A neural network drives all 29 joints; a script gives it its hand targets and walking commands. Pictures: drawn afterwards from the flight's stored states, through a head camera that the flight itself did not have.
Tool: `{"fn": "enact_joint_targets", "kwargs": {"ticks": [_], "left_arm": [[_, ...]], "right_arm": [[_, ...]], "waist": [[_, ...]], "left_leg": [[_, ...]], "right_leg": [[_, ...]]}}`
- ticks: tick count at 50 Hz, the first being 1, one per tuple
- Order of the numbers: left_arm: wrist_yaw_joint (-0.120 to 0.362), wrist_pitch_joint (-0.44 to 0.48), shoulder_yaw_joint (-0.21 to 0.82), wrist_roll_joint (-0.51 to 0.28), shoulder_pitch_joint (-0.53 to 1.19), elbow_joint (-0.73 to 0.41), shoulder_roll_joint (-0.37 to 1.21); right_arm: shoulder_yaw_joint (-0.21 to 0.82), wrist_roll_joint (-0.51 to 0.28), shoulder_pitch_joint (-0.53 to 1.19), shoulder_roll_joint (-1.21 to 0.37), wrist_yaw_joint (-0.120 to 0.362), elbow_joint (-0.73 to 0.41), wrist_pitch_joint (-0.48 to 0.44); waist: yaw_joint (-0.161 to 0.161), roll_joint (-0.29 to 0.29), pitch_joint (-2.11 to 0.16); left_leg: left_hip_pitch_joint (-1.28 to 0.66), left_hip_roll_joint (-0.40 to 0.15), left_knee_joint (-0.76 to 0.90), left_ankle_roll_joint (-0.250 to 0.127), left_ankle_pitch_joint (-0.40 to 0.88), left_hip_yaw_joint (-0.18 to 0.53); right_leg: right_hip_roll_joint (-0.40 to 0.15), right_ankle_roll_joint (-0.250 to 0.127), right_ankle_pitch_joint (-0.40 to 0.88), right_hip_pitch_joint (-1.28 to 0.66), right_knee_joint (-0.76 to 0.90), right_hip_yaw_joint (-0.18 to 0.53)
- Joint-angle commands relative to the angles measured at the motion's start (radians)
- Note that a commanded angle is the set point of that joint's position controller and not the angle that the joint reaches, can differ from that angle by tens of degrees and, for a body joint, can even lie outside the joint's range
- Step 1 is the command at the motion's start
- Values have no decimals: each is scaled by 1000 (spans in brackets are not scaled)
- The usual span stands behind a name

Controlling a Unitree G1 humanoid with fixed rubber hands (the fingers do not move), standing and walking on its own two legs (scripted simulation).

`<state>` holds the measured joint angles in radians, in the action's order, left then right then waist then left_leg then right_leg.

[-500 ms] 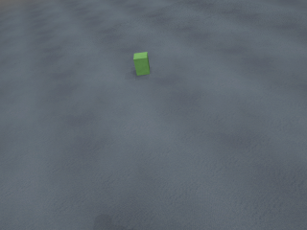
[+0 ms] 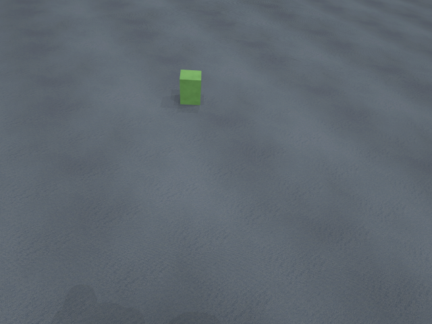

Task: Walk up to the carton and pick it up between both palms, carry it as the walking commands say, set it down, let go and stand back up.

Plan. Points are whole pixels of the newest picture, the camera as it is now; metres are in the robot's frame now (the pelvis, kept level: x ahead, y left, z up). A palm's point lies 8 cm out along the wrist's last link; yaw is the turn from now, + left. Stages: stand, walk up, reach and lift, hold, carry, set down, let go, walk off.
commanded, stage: walk up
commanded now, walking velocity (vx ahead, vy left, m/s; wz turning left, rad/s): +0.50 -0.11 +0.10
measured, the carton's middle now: (190, 87) +1.93 +0.11 -0.67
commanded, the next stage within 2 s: none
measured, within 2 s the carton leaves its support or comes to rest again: neither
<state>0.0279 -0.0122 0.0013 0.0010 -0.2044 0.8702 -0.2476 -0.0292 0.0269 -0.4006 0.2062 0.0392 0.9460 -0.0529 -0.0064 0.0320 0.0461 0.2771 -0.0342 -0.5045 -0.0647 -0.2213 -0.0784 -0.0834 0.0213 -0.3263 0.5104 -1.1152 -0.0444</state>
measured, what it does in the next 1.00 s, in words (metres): walks ahead: right foot, then left foot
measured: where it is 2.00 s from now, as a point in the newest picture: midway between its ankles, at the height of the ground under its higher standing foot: (206, 216)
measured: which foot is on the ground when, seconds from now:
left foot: down 0.00-0.40, up 0.42-0.94, down 0.96-1.00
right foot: up 0.00-0.38, down 0.40-0.96, up 0.98-1.00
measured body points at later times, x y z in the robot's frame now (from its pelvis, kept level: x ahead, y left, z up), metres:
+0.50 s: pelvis +0.21 -0.08 -0.01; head +0.22 -0.11 +0.44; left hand +0.31 +0.18 -0.12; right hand +0.19 -0.32 -0.17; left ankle +0.06 +0.07 -0.67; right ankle +0.25 -0.17 -0.74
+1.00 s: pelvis +0.41 +0.00 -0.03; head +0.44 +0.01 +0.42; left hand +0.41 +0.24 -0.17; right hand +0.52 -0.24 -0.16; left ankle +0.51 +0.09 -0.74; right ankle +0.26 -0.17 -0.71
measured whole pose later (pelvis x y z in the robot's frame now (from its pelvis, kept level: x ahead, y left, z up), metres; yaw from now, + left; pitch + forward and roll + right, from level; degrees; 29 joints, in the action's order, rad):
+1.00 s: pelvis +0.41 +0.00 -0.03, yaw +0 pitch +0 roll -1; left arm -0.01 0.02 0.00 0.00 -0.41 0.87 -0.23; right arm -0.04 0.03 -0.14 0.21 0.06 0.96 -0.03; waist 0.02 0.00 0.04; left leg 0.47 -0.02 -0.67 -0.04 -0.18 -0.09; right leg -0.12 0.06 -0.50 0.13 -0.80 -0.07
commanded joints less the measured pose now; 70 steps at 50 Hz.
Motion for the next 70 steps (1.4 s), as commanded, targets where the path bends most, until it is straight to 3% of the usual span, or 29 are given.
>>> {"fn": "enact_joint_targets", "kwargs": {"ticks": [1, 9, 13, 17, 18, 19, 20, 21, 22, 23, 27, 28, 32, 35, 40, 44, 46, 47, 48, 49, 51, 52, 54, 59, 61, 64, 66, 69, 70], "left_arm": [[17, -13, -50, 41, 40, -35, -31], [21, 6, -42, 31, 193, -80, -31], [21, 28, -38, 11, 250, -119, -18], [4, 49, -60, 7, 132, -94, -13], [-4, 60, -67, 19, 22, -58, -50], [-17, 73, -86, 31, -143, -4, -110], [-34, 86, -126, 57, -318, 44, -244], [-52, 60, -135, 45, -444, 72, -352], [-57, 52, -112, 36, -364, 58, -309], [-57, 57, -100, 30, -255, 33, -219], [-38, 77, -76, 9, -174, 5, -95], [-37, 81, -80, 7, -173, 1, -102], [-37, 90, -80, -1, -259, 6, -108], [-41, 80, -84, 1, -264, -4, -117], [-48, 68, -90, 6, -290, -5, -133], [-53, 59, -114, 19, -211, -5, -190], [-47, 54, -114, 23, -178, -22, -187], [-40, 57, -96, 11, -234, -29, -137], [-35, 60, -77, 4, -243, -71, -59], [-33, 59, -73, 17, -222, -83, -72], [-14, 61, -83, 24, -90, -91, -77], [-7, 57, -74, 28, -104, -67, -56], [-2, 48, -68, 31, -107, -57, -63], [2, 14, -58, 41, -3, -50, -28], [7, 7, -52, 47, 57, -46, -14], [12, 4, -54, 40, 133, -67, -22], [17, -1, -54, 39, 172, -78, -17], [20, 19, -38, 22, 223, -99, -1], [17, 20, -43, 16, 257, -116, 9]], "right_arm": [[-48, 2, -112, 166, -38, -15, -45], [-45, -1, -200, 145, -53, -5, -43], [-41, 6, -163, 140, -51, 6, -19], [-55, 6, -183, 164, -53, 39, -7], [-49, -9, -149, 162, -54, 33, -11], [-38, -7, -110, 135, -49, 18, -13], [-10, -7, -138, 69, -43, -10, -22], [-27, -12, -144, 107, -32, -34, 2], [-49, -3, -70, 139, -27, -51, 17], [-46, -1, -64, 102, -19, -30, 21], [-30, 9, -72, 52, 3, -8, 41], [-24, 9, -50, 48, 4, 4, 45], [-24, 9, 37, 56, 12, -7, 57], [-20, 6, 185, 57, 27, -54, 66], [-5, 3, 322, 44, 49, -98, 53], [-6, -1, 311, 67, 48, -102, 43], [-21, 4, 70, 124, 27, -25, 21], [-45, 13, -69, 190, 11, 26, 4], [-69, 14, -185, 295, -3, 60, -6], [-80, -3, -177, 337, -12, 52, -6], [-54, -10, -53, 229, -25, 46, -14], [-45, -5, 33, 189, -26, 20, -19], [-36, -6, 60, 152, -33, 2, -30], [-33, -4, -48, 133, -35, 22, -46], [-32, -2, -80, 124, -33, 24, -44], [-37, -4, -185, 140, -42, 33, -54], [-45, -2, -202, 147, -47, 22, -56], [-27, 1, -165, 107, -53, 35, -39], [-32, 2, -184, 97, -53, 36, -34]], "waist": [[-45, -163, 19], [-87, -187, 11], [-106, -283, 4], [-60, -233, -4], [9, -169, -90], [85, -48, -187], [129, 243, -289], [121, 221, -299], [85, 77, -171], [47, 35, -79], [10, 172, -2], [6, 147, 7], [33, 191, 2], [52, 178, 97], [89, 142, 167], [34, 196, 59], [-62, 57, -89], [-102, -155, -211], [-105, -434, -228], [-90, -389, -213], [-70, -162, -80], [-35, -133, -61], [-2, -153, -70], [-10, -153, -8], [-30, -194, 37], [-70, -139, 16], [-83, -142, 26], [-91, -259, 12], [-102, -227, 15]], "left_leg": [[-183, -267, 402, 31, -133, 410], [-401, -280, 339, -51, 217, 291], [-285, -178, 327, -67, 176, 137], [-199, -218, 215, -73, 349, 163], [-165, -196, 87, -56, 398, 164], [-36, -118, -138, -21, 290, 108], [239, 8, -476, 35, -133, 49], [380, 42, -700, 55, -340, 95], [395, -18, -773, 56, -291, 170], [389, -40, -757, 55, -169, 184], [289, -61, -664, 78, -19, 117], [296, -75, -642, 85, -9, 112], [337, -70, -580, 110, 48, 73], [412, -88, -488, 115, 99, 64], [399, -94, -233, 123, 114, 32], [218, -85, -60, 79, -11, 24], [-59, -15, 47, 23, -35, -1], [-276, -69, 117, -5, -99, 164], [-416, -295, 217, -46, -67, 545], [-426, -349, 260, -88, -93, 661], [-223, -327, 332, -110, -239, 656], [-152, -292, 342, -68, -277, 568], [-114, -226, 338, -40, -165, 454], [-94, -208, 374, -43, -132, 395], [-98, -207, 384, -35, -112, 352], [-256, -259, 363, -3, 155, 391], [-297, -281, 363, -16, 220, 407], [-301, -185, 347, -62, 182, 215], [-292, -191, 356, -73, 227, 200]], "right_leg": [[-36, 31, 199, 195, 7, 60], [-32, 51, 190, 302, 159, 40], [11, 43, 131, 89, 396, -67], [38, 22, 57, -144, 576, -114], [30, -4, 101, -311, 661, -86], [-31, -35, 135, -546, 684, -10], [-368, -79, 146, -748, 779, 414], [-542, -100, 182, -808, 841, 690], [-499, -128, 74, -661, 877, 610], [-406, -96, 50, -539, 880, 463], [-247, -34, 269, -384, 879, 178], [-248, -33, 324, -396, 871, 147], [-230, -12, 437, -437, 866, 105], [-257, -75, 255, -420, 938, 117], [-262, -95, 267, -448, 967, 41], [-287, -84, 399, -476, 846, -5], [-213, -55, 400, -410, 516, -64], [-110, -31, 263, -276, 231, -95], [60, -2, -188, -34, -10, -87], [64, -20, -296, 85, -121, -4], [-1, -44, -150, 94, -150, 50], [-32, -44, -65, 64, -99, 68], [-39, -35, -6, 34, -75, 51], [-25, 14, 93, 72, -8, 33], [-31, 26, 156, 140, 17, 19], [-33, 37, 194, 245, 64, 27], [-28, 51, 205, 275, 86, 33], [-5, 41, 184, 175, 282, -5], [6, 45, 191, 144, 319, -34]]}}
